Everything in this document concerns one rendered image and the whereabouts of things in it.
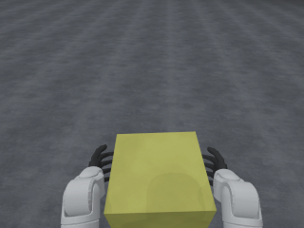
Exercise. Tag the robot left forearm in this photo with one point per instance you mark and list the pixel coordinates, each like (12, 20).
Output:
(81, 205)

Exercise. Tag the robot right forearm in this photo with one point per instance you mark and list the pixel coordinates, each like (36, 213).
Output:
(240, 204)

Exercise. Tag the right robot hand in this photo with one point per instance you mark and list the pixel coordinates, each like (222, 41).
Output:
(218, 163)

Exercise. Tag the left robot hand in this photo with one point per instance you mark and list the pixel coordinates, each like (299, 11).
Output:
(96, 160)

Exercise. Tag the carton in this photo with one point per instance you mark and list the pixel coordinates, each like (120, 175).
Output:
(158, 180)

